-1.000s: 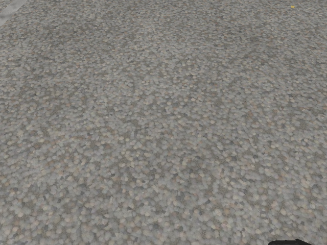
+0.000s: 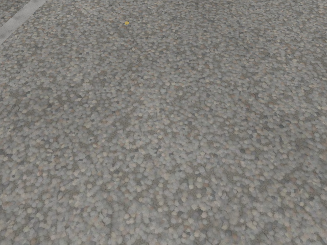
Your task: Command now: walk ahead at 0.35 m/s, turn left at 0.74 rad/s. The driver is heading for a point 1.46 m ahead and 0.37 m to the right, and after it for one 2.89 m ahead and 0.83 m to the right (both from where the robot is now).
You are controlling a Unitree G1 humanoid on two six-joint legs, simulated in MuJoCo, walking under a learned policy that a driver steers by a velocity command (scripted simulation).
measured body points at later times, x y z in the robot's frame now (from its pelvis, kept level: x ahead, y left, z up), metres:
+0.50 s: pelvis +0.15 -0.03 +0.02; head +0.17 -0.02 +0.47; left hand +0.25 +0.22 -0.12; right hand +0.25 -0.30 -0.10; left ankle +0.22 +0.02 -0.72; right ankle +0.15 -0.17 -0.67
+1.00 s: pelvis +0.16 -0.08 +0.02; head +0.18 -0.11 +0.47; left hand +0.41 +0.10 -0.08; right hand +0.12 -0.37 -0.11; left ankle +0.24 +0.03 -0.68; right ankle +0.11 -0.15 -0.72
